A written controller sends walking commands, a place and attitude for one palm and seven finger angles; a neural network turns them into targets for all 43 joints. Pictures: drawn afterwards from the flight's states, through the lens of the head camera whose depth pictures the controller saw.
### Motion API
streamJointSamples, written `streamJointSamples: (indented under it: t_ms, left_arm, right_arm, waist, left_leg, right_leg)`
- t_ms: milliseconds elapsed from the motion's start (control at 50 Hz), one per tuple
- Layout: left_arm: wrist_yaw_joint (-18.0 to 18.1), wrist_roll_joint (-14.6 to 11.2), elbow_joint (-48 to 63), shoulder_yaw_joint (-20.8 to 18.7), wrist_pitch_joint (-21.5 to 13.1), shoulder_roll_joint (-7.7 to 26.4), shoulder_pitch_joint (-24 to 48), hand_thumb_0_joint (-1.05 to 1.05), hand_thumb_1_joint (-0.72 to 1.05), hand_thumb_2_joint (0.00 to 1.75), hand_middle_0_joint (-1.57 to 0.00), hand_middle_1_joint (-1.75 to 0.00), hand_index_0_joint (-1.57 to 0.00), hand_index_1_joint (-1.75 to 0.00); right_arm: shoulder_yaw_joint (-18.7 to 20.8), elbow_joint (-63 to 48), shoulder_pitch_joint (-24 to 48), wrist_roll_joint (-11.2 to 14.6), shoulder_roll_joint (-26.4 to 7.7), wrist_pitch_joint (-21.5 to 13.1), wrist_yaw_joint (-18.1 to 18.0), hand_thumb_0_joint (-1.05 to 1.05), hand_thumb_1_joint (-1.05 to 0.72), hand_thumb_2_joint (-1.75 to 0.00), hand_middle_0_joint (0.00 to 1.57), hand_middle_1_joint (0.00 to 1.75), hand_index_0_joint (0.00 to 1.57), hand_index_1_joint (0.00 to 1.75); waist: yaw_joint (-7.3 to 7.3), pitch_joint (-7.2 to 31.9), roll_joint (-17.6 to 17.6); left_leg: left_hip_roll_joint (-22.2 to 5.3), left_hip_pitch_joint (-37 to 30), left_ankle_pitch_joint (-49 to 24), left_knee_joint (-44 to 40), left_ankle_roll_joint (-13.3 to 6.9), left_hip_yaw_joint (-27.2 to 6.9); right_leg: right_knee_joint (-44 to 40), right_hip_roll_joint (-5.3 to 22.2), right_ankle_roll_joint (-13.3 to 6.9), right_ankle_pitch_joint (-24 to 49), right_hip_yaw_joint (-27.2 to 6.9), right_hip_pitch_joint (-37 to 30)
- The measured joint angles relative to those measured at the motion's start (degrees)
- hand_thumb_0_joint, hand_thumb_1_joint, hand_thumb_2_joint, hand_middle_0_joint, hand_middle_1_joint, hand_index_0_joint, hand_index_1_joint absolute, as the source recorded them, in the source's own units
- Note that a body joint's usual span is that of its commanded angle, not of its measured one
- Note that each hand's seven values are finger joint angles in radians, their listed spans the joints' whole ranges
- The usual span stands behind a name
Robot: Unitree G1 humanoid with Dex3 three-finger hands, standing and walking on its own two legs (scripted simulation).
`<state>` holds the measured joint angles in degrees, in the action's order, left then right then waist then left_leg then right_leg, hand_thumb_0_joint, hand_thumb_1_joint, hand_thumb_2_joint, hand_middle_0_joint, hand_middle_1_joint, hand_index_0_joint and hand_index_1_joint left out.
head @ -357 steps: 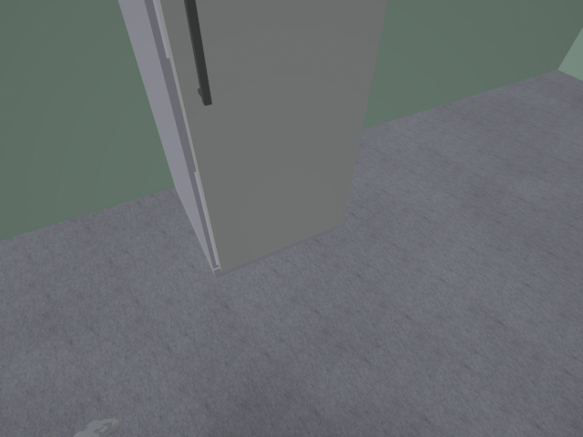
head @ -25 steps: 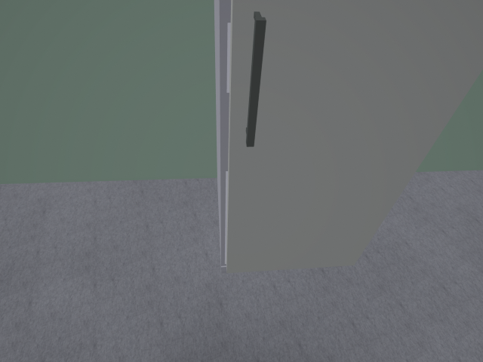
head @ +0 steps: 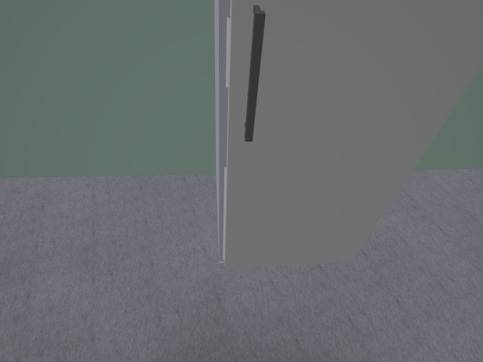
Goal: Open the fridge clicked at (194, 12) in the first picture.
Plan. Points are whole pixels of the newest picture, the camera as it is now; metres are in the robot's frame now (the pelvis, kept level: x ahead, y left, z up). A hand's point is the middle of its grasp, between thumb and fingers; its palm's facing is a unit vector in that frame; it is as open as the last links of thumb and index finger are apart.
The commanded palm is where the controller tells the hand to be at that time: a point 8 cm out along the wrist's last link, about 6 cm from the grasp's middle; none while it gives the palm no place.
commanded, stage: look again from close up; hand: left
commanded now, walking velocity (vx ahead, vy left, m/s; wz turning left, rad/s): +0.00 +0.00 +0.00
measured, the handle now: (252, 81) +0.60 +0.03 +0.19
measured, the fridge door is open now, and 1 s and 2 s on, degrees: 0 0 0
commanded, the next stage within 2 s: shuffle to correct the standing spot in 1.10 s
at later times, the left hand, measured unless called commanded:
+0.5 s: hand out of the picture -0.03 +0.15 -0.17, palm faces +0.05 -0.98 -0.17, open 7.4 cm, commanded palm none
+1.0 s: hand out of the picture +0.03 +0.14 -0.17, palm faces +0.03 -0.98 -0.17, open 7.4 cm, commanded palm none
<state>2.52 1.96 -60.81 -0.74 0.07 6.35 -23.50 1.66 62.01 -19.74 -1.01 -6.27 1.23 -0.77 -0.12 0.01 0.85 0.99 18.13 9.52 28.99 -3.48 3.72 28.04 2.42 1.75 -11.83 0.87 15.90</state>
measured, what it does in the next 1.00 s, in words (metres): stands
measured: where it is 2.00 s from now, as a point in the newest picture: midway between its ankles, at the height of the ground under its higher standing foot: outside the picture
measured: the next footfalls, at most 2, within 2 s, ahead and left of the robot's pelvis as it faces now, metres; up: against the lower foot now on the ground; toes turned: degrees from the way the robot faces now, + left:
left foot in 1.82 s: +0.18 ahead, +0.02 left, +0.00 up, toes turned +17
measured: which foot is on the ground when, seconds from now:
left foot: down 0.00-1.00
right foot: down 0.00-1.00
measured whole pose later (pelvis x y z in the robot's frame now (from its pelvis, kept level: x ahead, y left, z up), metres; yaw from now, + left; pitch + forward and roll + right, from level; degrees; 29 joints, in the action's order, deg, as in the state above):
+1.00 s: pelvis +0.03 -0.02 +0.01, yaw +0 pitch -1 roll +0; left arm 2.5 1.3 -61.5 -0.1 -0.6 7.5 -18.4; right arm 0.6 63.5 -16.5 -0.7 -7.7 0.2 -0.8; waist 0.3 -1.8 0.3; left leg 0.6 13.9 10.4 25.3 -2.1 3.2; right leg 24.9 1.4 1.4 -11.8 0.3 12.0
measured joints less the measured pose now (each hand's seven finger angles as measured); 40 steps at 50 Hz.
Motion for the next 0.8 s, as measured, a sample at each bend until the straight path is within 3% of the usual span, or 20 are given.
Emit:
streamJointSamples:
  t_ms: [380,800]
  left_arm:
    - [0.09,-0.12,-0.79,0.06,-0.13,0.48,-0.65,0.00,0.90,0.90,-0.20,-0.30,-0.20,-0.30]
    - [-0.01,-0.57,-0.74,0.77,-0.77,0.65,3.92,0.00,0.90,0.90,-0.20,-0.30,-0.20,-0.30]
  right_arm:
    - [-0.04,-0.21,1.85,0.18,-1.19,-0.35,0.12,0.00,-0.91,-0.90,0.20,0.30,0.20,0.30]
    - [-0.82,0.95,3.06,0.32,-1.55,-1.03,-0.02,0.00,-0.91,-0.90,0.20,0.30,0.20,0.30]
  waist:
    - [-0.19,-0.39,-0.73]
    - [0.34,-1.29,-0.43]
  left_leg:
    - [0.39,-1.31,-0.01,-1.61,0.24,-0.04]
    - [-0.37,-3.71,0.60,-3.20,1.24,-0.41]
  right_leg:
    - [-1.03,-0.21,0.33,1.00,-0.97,-0.96]
    - [-2.71,-1.02,-0.29,0.44,-0.66,-3.35]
